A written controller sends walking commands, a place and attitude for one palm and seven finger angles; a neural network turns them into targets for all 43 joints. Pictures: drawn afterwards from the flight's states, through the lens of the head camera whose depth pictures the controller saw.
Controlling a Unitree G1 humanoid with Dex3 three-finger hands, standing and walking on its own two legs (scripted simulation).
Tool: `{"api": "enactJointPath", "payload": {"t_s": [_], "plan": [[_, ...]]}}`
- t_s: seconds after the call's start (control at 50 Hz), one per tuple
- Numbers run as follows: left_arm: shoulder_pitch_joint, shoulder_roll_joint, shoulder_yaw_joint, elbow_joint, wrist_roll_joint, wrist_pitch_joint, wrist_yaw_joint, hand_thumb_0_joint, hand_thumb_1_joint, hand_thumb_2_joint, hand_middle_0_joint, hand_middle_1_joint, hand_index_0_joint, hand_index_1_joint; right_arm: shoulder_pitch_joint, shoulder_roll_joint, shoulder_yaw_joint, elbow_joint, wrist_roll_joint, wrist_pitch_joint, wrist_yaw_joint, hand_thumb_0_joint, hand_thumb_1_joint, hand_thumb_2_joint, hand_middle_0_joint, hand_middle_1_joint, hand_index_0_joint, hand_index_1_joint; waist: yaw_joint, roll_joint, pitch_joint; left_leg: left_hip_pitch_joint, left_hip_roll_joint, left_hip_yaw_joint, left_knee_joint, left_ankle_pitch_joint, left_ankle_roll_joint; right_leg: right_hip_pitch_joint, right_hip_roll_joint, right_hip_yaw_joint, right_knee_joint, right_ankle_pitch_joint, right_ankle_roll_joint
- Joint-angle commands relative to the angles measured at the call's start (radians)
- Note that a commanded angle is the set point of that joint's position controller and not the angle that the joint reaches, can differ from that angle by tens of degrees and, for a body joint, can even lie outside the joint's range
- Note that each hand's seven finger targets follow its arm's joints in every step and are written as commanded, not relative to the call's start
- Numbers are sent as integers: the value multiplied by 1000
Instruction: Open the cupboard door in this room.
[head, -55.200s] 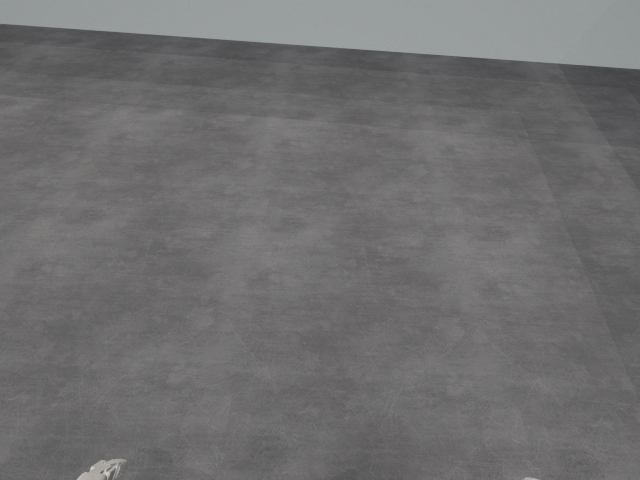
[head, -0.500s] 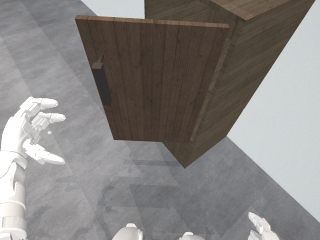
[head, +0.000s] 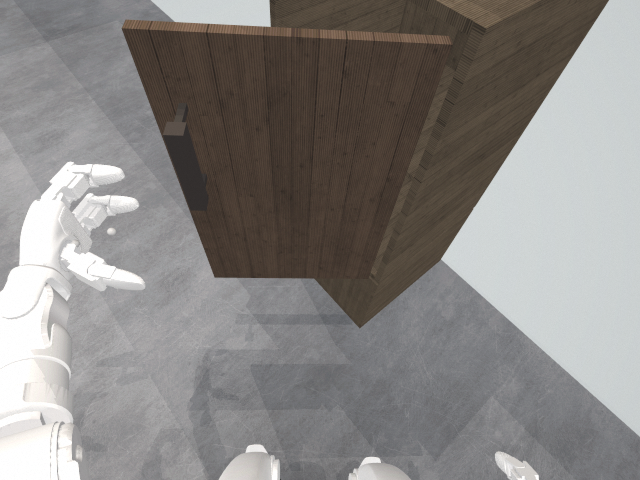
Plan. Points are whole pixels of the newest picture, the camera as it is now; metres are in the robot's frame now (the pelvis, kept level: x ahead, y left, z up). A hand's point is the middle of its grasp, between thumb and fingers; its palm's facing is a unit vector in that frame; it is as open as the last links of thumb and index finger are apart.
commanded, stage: move the hooked fingers beside the handle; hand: left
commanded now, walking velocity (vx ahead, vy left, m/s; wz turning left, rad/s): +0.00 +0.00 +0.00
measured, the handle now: (191, 159) +0.53 +0.19 +0.05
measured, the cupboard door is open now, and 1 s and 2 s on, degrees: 51 51 51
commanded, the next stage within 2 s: slide the fingers in behind the handle in 1.44 s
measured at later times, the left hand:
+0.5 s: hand (132, 196) +0.45 +0.25 +0.06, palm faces +0.01 -1.00 +0.00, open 14.0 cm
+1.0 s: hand (135, 185) +0.48 +0.25 +0.05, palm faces +0.02 -1.00 +0.00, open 14.0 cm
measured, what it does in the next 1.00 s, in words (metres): stands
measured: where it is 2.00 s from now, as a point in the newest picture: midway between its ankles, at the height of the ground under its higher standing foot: outside the picture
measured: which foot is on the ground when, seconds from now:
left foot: down 0.00-1.00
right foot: down 0.00-1.00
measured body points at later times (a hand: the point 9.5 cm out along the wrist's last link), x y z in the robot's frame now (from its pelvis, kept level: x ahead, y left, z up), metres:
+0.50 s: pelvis -0.01 +0.00 -0.01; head +0.10 +0.03 +0.42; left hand +0.45 +0.30 +0.06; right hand +0.03 -0.27 -0.12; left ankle +0.02 +0.08 -0.69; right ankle -0.01 -0.11 -0.69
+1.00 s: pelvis +0.00 +0.01 -0.01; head +0.13 +0.04 +0.42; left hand +0.47 +0.31 +0.05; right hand +0.00 -0.27 -0.12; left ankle +0.02 +0.08 -0.69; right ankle -0.01 -0.12 -0.69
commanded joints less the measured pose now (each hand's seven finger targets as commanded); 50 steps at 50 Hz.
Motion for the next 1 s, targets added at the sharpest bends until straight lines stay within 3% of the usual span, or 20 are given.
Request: {"api": "enactJointPath", "payload": {"t_s": [0.0,0.06,0.1,0.18,0.22,0.32,0.38,0.44,0.48,0.52,0.56,0.62,0.66,0.72,0.74,0.78,0.82,0.88,0.92,0.98], "plan": [[-347,316,75,-154,-11,-75,7,0,-500,300,-300,-1200,-300,-1200,85,-181,-70,-84,0,-11,-12,0,-900,-900,200,300,200,300,5,72,-357,324,9,-84,-97,369,-20,61,13,31,-87,308,-9],[-413,291,42,-143,-4,-90,2,0,-500,300,-300,-1200,-300,-1200,86,-179,-72,-77,0,-3,-11,0,-900,-900,200,300,200,300,-7,119,-369,354,11,-90,-91,355,-24,18,12,30,-85,280,-11],[-421,311,56,-135,-3,-98,2,0,-500,300,-300,-1200,-300,-1200,96,-183,-72,-73,-2,5,-10,0,-900,-900,200,300,200,300,-9,106,-392,363,14,-93,-84,383,-23,22,17,30,-79,297,-12],[-499,315,40,-41,5,-96,-4,0,-500,300,-300,-1200,-300,-1200,105,-186,-68,-57,0,21,-12,0,-900,-900,200,300,200,300,-30,78,-335,301,12,-93,-74,318,-16,-10,17,30,-79,258,-13],[-550,313,24,-17,18,-101,-3,0,-500,300,-300,-1200,-300,-1200,109,-188,-65,-52,-2,27,-10,0,-900,-900,200,300,200,300,-32,123,-348,318,14,-101,-76,296,-21,-44,15,28,-73,225,-14],[-628,339,33,4,35,-125,14,0,-500,300,-300,-1200,-300,-1200,131,-192,-66,-39,-8,41,-8,0,-900,-900,200,300,200,300,-37,145,-417,357,17,-117,-56,328,-26,-69,19,27,-55,225,-15],[-679,360,38,71,44,-116,23,0,-500,300,-300,-1200,-300,-1200,146,-198,-61,-28,-10,51,-9,0,-900,-900,200,300,200,300,-55,100,-379,301,18,-118,-46,295,-18,-81,22,26,-52,208,-14],[-705,404,60,96,62,-108,33,0,-500,300,-300,-1200,-300,-1200,158,-205,-61,-31,-13,61,-7,0,-900,-900,200,300,200,300,-53,113,-402,287,19,-115,-42,282,-19,-82,21,30,-47,203,-10],[-700,390,53,93,63,-112,35,0,-500,300,-300,-1200,-300,-1200,169,-200,-60,-38,-17,66,-3,0,-900,-900,200,300,200,300,-53,135,-427,306,18,-113,-32,328,-18,-84,26,28,-39,231,-14],[-719,455,93,98,72,-113,39,0,-500,300,-300,-1200,-300,-1200,180,-208,-61,-32,-19,75,-2,0,-900,-900,200,300,200,300,-54,124,-449,297,22,-112,-23,346,-19,-69,27,32,-33,254,-9],[-720,417,61,123,76,-107,35,0,-500,300,-300,-1200,-300,-1200,182,-201,-57,-37,-18,80,3,0,-900,-900,200,300,200,300,-60,141,-427,282,21,-105,-21,327,-18,-81,29,32,-37,242,-8],[-758,457,79,145,84,-103,32,0,-500,300,-300,-1200,-300,-1200,195,-208,-56,-34,-19,88,1,0,-900,-900,200,300,200,300,-71,141,-423,254,21,-102,-12,319,-14,-82,31,36,-34,244,-7],[-739,458,79,151,86,-100,28,0,-500,300,-300,-1200,-300,-1200,204,-211,-58,-35,-21,93,1,0,-900,-900,200,300,200,300,-69,133,-425,254,23,-104,-13,319,-14,-84,32,34,-35,241,-7],[-683,460,95,105,78,-107,19,0,-500,300,-300,-1200,-300,-1200,214,-209,-64,-47,-23,100,8,0,-900,-900,200,300,200,300,-45,173,-492,320,25,-104,-11,409,-21,-67,37,31,-27,294,-11],[-682,421,68,129,73,-99,15,0,-500,300,-300,-1200,-300,-1200,212,-202,-61,-43,-21,103,10,0,-900,-900,200,300,200,300,-61,144,-464,301,25,-101,-9,393,-16,-75,38,29,-32,292,-7],[-689,437,84,144,67,-95,15,0,-500,300,-300,-1200,-300,-1200,218,-206,-62,-42,-20,105,7,0,-900,-900,200,300,200,300,-63,121,-429,268,23,-100,-9,374,-12,-73,41,29,-32,284,-9],[-706,488,117,89,73,-103,19,0,-500,300,-300,-1200,-300,-1200,220,-213,-68,-43,-23,107,6,0,-900,-900,200,300,200,300,-51,154,-472,292,23,-101,-9,391,-15,-58,38,33,-30,296,-8],[-711,412,64,28,67,-122,24,0,-500,300,-300,-1200,-300,-1200,219,-197,-66,-44,-21,111,13,0,-900,-900,200,300,200,300,-61,202,-487,384,31,-112,-9,462,-23,-107,45,19,-27,302,-13],[-704,424,82,43,65,-120,29,0,-500,300,-300,-1200,-300,-1200,215,-203,-70,-33,-23,114,13,0,-900,-900,200,300,200,300,-59,182,-478,381,34,-121,-11,454,-26,-108,45,18,-31,294,-11],[-704,362,38,56,61,-107,31,0,-500,300,-300,-1200,-300,-1200,211,-196,-68,-34,-19,115,12,0,-900,-900,200,300,200,300,-69,181,-444,382,32,-118,-14,449,-23,-127,44,13,-34,287,-12]]}}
